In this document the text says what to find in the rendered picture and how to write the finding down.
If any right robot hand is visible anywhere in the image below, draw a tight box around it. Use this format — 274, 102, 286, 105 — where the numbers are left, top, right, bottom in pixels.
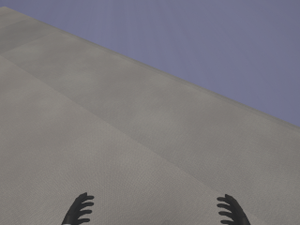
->
217, 194, 251, 225

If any left robot hand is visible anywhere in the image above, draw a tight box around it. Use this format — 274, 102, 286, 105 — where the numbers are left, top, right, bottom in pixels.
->
61, 192, 95, 225

